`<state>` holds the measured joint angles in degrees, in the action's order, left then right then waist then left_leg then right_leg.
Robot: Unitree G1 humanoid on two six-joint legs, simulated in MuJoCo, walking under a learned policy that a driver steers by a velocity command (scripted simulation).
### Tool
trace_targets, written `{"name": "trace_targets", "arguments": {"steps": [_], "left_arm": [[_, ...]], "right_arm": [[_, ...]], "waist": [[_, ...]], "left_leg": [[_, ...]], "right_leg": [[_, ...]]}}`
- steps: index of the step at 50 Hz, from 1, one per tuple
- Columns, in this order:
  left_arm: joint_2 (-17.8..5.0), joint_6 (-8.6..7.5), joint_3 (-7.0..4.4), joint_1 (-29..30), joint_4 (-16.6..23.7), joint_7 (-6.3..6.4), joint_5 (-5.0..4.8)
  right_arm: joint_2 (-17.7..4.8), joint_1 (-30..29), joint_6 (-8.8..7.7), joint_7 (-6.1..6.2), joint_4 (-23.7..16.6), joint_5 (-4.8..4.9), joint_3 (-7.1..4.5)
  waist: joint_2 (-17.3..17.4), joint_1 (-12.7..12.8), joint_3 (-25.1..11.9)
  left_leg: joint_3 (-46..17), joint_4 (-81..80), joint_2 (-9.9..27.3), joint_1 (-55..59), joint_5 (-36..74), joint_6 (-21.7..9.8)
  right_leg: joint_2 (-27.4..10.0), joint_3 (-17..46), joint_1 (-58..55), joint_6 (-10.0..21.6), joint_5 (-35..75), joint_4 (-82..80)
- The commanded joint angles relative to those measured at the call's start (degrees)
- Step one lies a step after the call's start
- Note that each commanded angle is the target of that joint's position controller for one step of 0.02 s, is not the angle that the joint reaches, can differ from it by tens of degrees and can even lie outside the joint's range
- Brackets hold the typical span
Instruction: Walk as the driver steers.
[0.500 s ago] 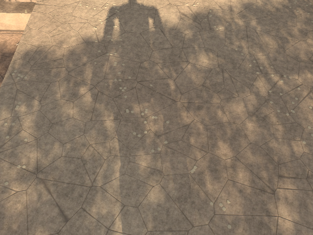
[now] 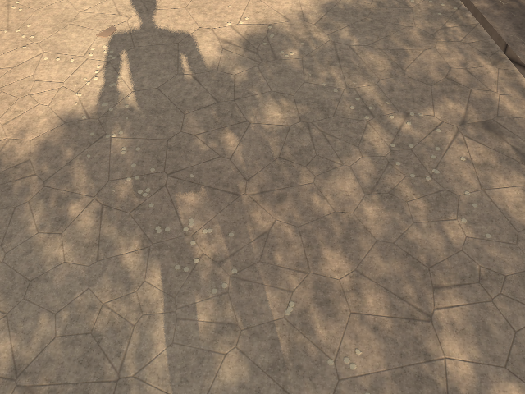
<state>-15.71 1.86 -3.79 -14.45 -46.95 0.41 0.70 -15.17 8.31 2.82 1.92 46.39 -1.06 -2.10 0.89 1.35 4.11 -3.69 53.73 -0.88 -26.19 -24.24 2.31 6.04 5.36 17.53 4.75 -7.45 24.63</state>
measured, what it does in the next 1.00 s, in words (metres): walks ahead: left foot, then right foot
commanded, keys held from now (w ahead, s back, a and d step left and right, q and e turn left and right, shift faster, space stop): e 0.30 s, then no key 0.02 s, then q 0.06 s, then w+q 0.62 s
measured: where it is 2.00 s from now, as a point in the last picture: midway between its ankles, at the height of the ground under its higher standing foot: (241, 273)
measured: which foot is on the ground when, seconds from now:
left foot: up 0.00-0.18, down 0.20-0.62, up 0.64-1.00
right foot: down 0.00-0.22, up 0.24-0.60, down 0.62-1.00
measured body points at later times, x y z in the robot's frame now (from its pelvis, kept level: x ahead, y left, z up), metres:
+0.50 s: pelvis +0.01 +0.05 +0.01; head +0.03 +0.07 +0.46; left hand +0.17 +0.29 -0.13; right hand +0.02 -0.23 -0.10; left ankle +0.02 +0.14 -0.74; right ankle -0.05 -0.08 -0.69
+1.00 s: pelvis +0.16 +0.03 -0.01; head +0.20 +0.03 +0.43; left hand +0.12 +0.29 -0.15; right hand +0.35 -0.20 -0.12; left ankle +0.31 +0.14 -0.71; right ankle -0.02 -0.07 -0.74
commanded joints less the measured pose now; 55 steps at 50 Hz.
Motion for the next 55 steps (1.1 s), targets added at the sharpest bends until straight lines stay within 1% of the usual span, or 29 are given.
{"name": "trace_targets", "arguments": {"steps": [1,6,9,10,11,12,13,14,15,19,21,23,26,28,30,31,32,33,34,35,37,39,43,48,50,52,53,54,55], "left_arm": [[-9.23,0.03,-2.57,-1.97,2.92,0.05,0.38],[-9.83,0.68,-3.21,0.54,3.78,-0.55,0.70],[-9.47,1.14,-3.26,4.15,4.40,-0.78,0.01],[-7.99,1.07,-2.86,4.31,4.85,-0.61,-0.53],[-3.65,0.84,-1.91,0.12,4.97,-0.47,-0.72],[-6.04,0.59,-2.59,1.24,5.15,0.10,0.12],[-9.50,0.53,-3.36,2.42,4.91,0.01,1.39],[-9.16,0.68,-3.60,1.10,3.73,-0.45,1.24],[-8.36,1.12,-3.49,-0.74,2.71,-0.88,1.08],[-5.58,1.72,-2.16,0.88,2.45,-1.61,0.48],[-4.01,1.67,-1.03,2.09,1.99,-1.41,0.80],[-4.89,1.23,-0.67,5.10,2.41,-1.61,1.67],[-3.87,-0.26,0.12,9.33,3.09,-1.26,1.10],[-3.49,-1.49,0.36,7.13,2.40,-0.68,0.40],[-2.62,-2.99,0.51,-0.37,-0.26,0.26,0.42],[-5.18,-3.90,-0.10,-5.68,-1.74,1.07,0.75],[-10.84,-4.41,-1.12,-11.61,-2.01,1.85,1.61],[-15.07,-4.26,-2.46,-10.07,-2.54,1.90,1.58],[-10.20,-4.53,-1.31,-6.47,-1.86,1.67,1.68],[-6.43,-4.99,-0.29,-2.86,-0.97,1.27,1.06],[-3.96,-5.95,0.47,-1.48,-0.53,1.20,0.82],[-3.72,-6.71,0.52,-3.71,-1.53,0.84,0.73],[-3.21,-7.32,0.84,-6.34,-3.22,0.24,0.80],[-5.79,-7.59,0.54,-7.85,-4.95,0.57,0.62],[-7.39,-7.26,0.33,-8.16,-5.54,0.93,0.59],[-9.40,-6.21,-0.14,-8.27,-5.69,1.35,0.85],[-9.62,-5.88,-0.13,-8.12,-5.28,1.31,0.77],[-5.51,-6.06,0.89,-10.40,-3.13,0.56,0.21],[-3.36,-6.70,1.14,-9.34,0.73,-0.35,-0.25]], "right_arm": [[-4.35,0.81,-0.23,0.37,-3.33,0.29,-0.85],[-4.85,1.82,-1.41,0.75,-4.23,0.95,-0.68],[-4.65,7.91,-2.54,1.28,-3.22,1.23,-0.63],[-6.72,9.34,-2.97,1.74,-3.00,0.73,-1.16],[-11.72,8.02,-2.97,2.15,-4.22,-0.20,-2.05],[-15.43,1.99,-2.64,1.71,-6.28,-0.88,-2.77],[-11.83,2.47,-2.63,1.34,-6.20,-1.06,-2.10],[-8.25,0.07,-2.80,1.07,-6.58,-0.51,-1.11],[-7.03,-1.59,-2.84,0.91,-7.20,-0.35,-0.76],[-6.42,4.82,-3.46,0.53,-5.28,-0.23,-0.61],[-6.25,8.91,-4.04,-0.05,-3.11,-0.30,-0.57],[-7.89,10.47,-3.92,-0.71,-1.45,0.07,-1.26],[-9.66,13.49,-3.60,-1.46,0.57,-0.36,-2.22],[-10.40,13.31,-3.44,-1.86,1.44,-0.31,-2.89],[-9.29,9.70,-3.28,-1.92,1.21,0.71,-3.08],[-6.56,7.63,-3.86,-1.83,0.06,1.15,-2.58],[-0.59,4.22,-4.54,-2.11,-2.97,1.69,-1.10],[-4.02,1.38,-4.63,-1.76,-4.41,0.51,-1.74],[-6.65,2.49,-4.54,-2.12,-3.21,0.07,-2.62],[-5.88,5.94,-4.50,-2.82,-1.23,0.08,-2.73],[-5.34,7.83,-3.96,-3.86,0.37,-0.55,-2.95],[-3.80,6.03,-3.66,-4.54,-0.41,-0.91,-2.66],[-2.19,-1.66,-3.38,-5.72,-4.13,-0.91,-1.90],[-1.08,-9.03,-3.24,-7.03,-8.03,-1.09,-0.64],[-2.21,-6.44,-3.13,-6.40,-7.76,-1.26,-1.05],[-4.81,3.59,-3.49,-5.69,-5.14,-1.44,-2.27],[-6.99,12.48,-3.93,-4.98,-2.16,-1.89,-3.45],[-12.88,17.41,-3.93,-3.90,-1.31,-2.45,-5.24],[-16.73,14.86,-3.61,-3.80,-3.03,-0.93,-6.00]], "waist": [[-7.90,0.55,-7.07],[-9.05,0.32,-7.25],[-8.77,-3.16,-7.06],[-5.61,-3.59,-6.40],[6.54,-0.78,-7.16],[12.07,-0.75,-2.69],[6.20,-0.32,-2.17],[3.85,1.41,-1.84],[4.16,2.27,-1.98],[6.41,-1.07,-4.31],[7.77,-2.99,-5.35],[9.81,-3.92,-2.74],[8.65,-5.43,-0.41],[8.13,-3.69,-0.34],[5.43,1.32,-1.20],[1.45,3.81,-4.00],[-11.09,6.85,-7.63],[-11.93,6.53,-0.39],[-6.21,3.56,3.97],[-6.09,1.05,5.18],[-7.22,-0.38,4.35],[-6.52,-0.19,2.60],[-6.71,0.38,4.09],[-6.20,1.00,4.42],[-6.87,-0.75,1.16],[-7.61,-5.36,-5.97],[-5.55,-9.38,-11.02],[3.57,-9.66,-17.04],[12.33,-6.65,-23.48]], "left_leg": [[1.08,-3.93,-1.01,-0.49,0.66,0.53],[0.61,-12.48,-2.60,5.17,-0.08,-0.99],[1.03,-28.50,-3.59,15.58,5.58,-3.03],[-2.62,-36.82,0.44,20.34,6.33,-4.15],[-17.16,-43.12,15.06,24.12,-0.63,-7.26],[-26.86,-45.69,23.27,15.88,2.90,-13.18],[-22.89,-43.22,22.52,12.44,10.73,-15.10],[-16.29,-41.43,18.44,11.56,16.31,-13.99],[-10.48,-40.17,14.96,12.70,20.82,-12.56],[-5.55,-36.02,12.24,20.64,36.94,-13.77],[-8.04,-38.65,12.09,24.98,20.75,-13.71],[-12.03,-41.93,11.91,25.95,5.56,-14.47],[-14.83,-42.15,11.97,23.06,3.07,-15.86],[-15.99,-41.20,11.61,19.57,3.63,-15.80],[-14.14,-36.53,8.43,9.64,4.63,-13.10],[-11.31,-30.67,5.47,-1.55,0.13,-10.36],[-2.67,-14.70,-1.42,-12.84,-6.82,-7.14],[1.35,-5.90,-1.82,-19.07,-7.06,-7.27],[-1.80,-0.65,1.56,-19.03,-2.92,-7.81],[-2.05,1.24,2.16,-18.37,0.93,-7.44],[-0.32,5.28,2.88,-17.62,6.55,-6.03],[1.02,8.55,3.23,-18.71,10.17,-5.13],[3.75,3.08,3.73,-19.71,15.73,-3.71],[10.27,-14.10,2.73,-9.52,18.72,-6.74],[12.73,-16.38,-0.60,-3.55,14.98,-9.45],[12.93,-18.32,-4.50,9.04,10.51,-12.33],[10.89,-22.26,-5.39,22.01,10.95,-14.21],[-7.51,-25.73,7.57,38.10,-1.24,-18.78],[-40.28,-35.27,21.65,45.93,-1.28,-25.94]], "right_leg": [[-13.63,17.68,-6.32,8.90,0.61,-8.15],[-13.06,22.60,-4.71,7.39,1.34,-7.11],[-10.51,23.70,-0.60,3.51,-0.20,-4.74],[-7.23,21.47,3.79,0.22,-7.83,-1.80],[-0.44,12.13,9.30,-3.11,-19.88,10.86],[5.35,1.62,16.07,-4.29,-24.62,21.85],[0.22,2.65,12.96,-4.58,-22.63,30.71],[-0.02,2.40,11.76,-4.56,-19.41,34.88],[-0.12,1.67,11.85,-5.11,-16.94,38.54],[0.73,1.77,12.96,-7.03,-15.97,38.35],[-0.10,1.91,12.63,-6.74,-15.18,29.51],[-2.51,-3.35,12.85,-6.41,-16.26,22.61],[-2.45,-6.35,7.30,-5.81,-20.80,12.37],[-1.87,-7.05,0.69,-4.09,-18.54,4.50],[-2.31,-7.29,-15.55,-1.66,-5.69,-9.01],[-8.26,-1.67,-29.36,-0.51,-6.45,-9.76],[-23.27,14.89,-38.09,2.17,-24.19,-15.38],[-30.68,24.88,-27.54,7.05,-30.28,-19.16],[-28.54,21.42,-23.46,7.71,-30.30,-19.40],[-25.08,16.23,-21.76,5.90,-26.54,-20.01],[-20.97,6.38,-21.11,3.91,-12.88,-20.01],[-19.41,0.13,-21.29,3.51,-0.90,-18.54],[-18.38,-7.32,-18.51,3.56,12.52,-17.93],[-19.36,-13.55,-18.22,2.57,24.41,-15.95],[-20.15,-15.85,-21.84,1.64,44.27,-8.17],[-20.76,-17.05,-21.52,1.10,54.14,8.64],[-19.52,-17.95,-15.01,0.08,45.76,22.15],[-15.62,-18.12,2.10,-1.92,16.91,41.91],[-4.24,-10.47,18.33,-4.12,-22.71,59.03]]}}
Keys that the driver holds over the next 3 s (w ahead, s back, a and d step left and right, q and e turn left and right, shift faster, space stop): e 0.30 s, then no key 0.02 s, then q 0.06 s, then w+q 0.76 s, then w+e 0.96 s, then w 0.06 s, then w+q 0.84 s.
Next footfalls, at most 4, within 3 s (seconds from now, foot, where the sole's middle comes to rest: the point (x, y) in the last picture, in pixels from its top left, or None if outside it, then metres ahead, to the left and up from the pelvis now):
0.20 left None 0.06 0.13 -0.78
0.62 right None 0.02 -0.07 -0.78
1.06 left None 0.36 0.13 -0.78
1.66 right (276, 304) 0.68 0.04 -0.78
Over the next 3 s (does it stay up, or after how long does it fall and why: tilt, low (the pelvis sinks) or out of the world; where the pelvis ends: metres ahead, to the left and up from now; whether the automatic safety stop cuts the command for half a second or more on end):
stays up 1.21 0.00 0.00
